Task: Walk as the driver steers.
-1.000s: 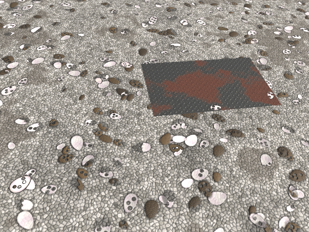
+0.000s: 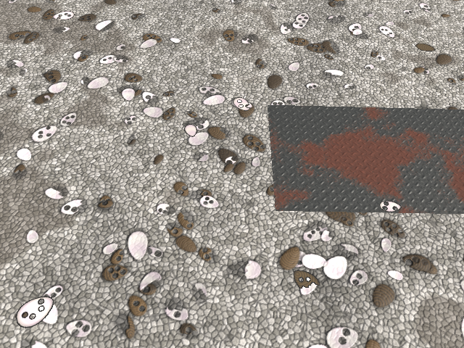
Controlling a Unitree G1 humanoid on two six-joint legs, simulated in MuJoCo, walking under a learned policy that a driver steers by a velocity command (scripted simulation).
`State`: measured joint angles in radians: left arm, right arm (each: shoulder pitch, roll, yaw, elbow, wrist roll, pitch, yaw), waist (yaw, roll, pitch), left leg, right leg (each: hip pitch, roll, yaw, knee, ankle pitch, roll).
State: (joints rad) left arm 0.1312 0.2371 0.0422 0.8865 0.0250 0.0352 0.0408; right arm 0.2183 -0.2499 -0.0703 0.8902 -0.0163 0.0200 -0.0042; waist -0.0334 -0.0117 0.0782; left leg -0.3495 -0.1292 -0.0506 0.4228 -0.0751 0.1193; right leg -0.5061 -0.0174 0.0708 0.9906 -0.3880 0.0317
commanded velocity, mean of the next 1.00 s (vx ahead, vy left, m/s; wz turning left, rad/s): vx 0.08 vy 0.00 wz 0.29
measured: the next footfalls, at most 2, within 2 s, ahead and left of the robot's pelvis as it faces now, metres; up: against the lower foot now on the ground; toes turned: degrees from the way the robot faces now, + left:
right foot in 0.26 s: +0.06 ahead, -0.14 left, +0.00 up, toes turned +15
left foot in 0.68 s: -0.01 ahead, +0.06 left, +0.00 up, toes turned +12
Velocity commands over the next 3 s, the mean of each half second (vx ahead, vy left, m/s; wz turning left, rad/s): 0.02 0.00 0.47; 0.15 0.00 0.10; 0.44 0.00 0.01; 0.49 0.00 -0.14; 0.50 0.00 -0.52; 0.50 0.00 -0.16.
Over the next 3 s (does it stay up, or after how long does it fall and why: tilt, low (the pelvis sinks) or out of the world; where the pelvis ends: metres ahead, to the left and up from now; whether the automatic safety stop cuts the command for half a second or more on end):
stays up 1.09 0.11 0.01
